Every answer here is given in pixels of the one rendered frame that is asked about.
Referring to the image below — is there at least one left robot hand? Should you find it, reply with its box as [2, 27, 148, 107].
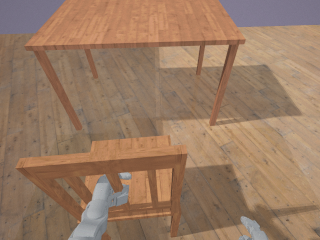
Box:
[92, 172, 132, 208]

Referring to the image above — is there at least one right robot hand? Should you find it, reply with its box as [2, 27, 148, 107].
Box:
[238, 216, 269, 240]

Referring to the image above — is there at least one chair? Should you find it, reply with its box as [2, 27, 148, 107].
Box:
[15, 135, 188, 240]

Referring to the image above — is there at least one robot left forearm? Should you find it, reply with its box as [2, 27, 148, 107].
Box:
[68, 199, 109, 240]

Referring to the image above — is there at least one table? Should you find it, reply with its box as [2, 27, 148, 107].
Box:
[24, 0, 246, 131]

